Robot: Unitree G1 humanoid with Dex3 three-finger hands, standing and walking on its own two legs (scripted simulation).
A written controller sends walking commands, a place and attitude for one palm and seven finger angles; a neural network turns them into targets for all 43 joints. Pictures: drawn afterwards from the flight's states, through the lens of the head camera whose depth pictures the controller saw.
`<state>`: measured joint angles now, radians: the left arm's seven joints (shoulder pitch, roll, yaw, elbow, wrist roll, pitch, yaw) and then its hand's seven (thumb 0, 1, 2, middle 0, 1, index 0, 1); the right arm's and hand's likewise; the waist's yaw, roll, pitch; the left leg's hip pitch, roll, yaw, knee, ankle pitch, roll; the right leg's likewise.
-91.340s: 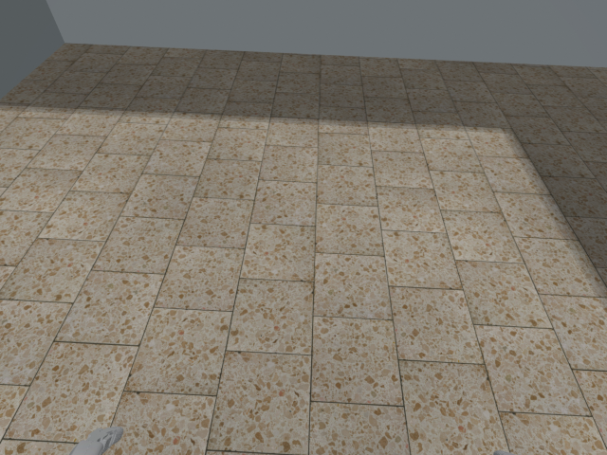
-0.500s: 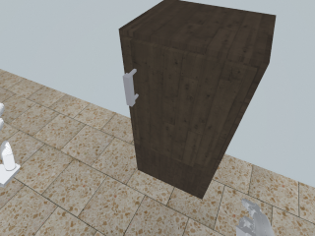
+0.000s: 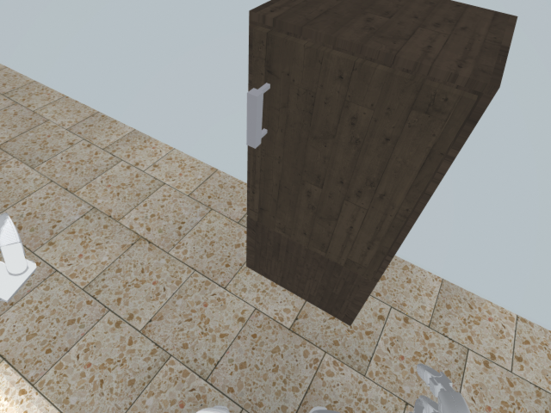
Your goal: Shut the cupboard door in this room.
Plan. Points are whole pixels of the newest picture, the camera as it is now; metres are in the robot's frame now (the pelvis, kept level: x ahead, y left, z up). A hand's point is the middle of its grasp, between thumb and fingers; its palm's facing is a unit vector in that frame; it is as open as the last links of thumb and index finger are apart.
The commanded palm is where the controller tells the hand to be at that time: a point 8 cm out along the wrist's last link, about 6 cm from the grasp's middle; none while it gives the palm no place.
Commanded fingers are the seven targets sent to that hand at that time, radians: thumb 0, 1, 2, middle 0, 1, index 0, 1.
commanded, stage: step back with the hand held close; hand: left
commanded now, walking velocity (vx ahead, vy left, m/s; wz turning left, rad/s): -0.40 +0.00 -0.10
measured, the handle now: (259, 115) +0.71 +0.06 +0.04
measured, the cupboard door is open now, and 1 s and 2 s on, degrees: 0 0 0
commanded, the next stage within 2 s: stop stepping back and stand still in 0.28 s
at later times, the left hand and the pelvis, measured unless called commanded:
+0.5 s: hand (18, 408) +0.10 +0.20 +0.20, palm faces +0.18 -0.82 -0.55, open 7.4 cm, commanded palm +0.05 +0.26 +0.20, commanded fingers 0.00 0.90 0.90 -0.20 -0.30 -0.20 -0.30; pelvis -0.13 -0.02 +0.01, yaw -8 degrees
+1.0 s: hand out of the picture -0.02 +0.25 +0.22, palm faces +0.33 -0.81 -0.48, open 7.4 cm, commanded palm -0.06 +0.29 +0.20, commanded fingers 0.00 0.90 0.90 -0.20 -0.30 -0.20 -0.30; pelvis -0.23 +0.02 +0.02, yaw -8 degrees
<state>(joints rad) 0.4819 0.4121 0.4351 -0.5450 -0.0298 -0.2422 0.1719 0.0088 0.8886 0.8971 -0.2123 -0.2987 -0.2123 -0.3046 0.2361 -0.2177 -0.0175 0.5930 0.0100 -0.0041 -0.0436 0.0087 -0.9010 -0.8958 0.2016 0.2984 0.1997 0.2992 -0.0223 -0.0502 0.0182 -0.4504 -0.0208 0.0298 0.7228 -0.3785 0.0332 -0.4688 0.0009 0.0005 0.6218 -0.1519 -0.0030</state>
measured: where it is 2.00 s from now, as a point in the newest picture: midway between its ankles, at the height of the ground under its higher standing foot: outside the picture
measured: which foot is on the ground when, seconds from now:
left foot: down 0.00-0.40, up 0.42-0.58, down 0.60-0.90, up 0.92-1.00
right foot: down 0.00-0.02, up 0.04-0.32, down 0.34-1.00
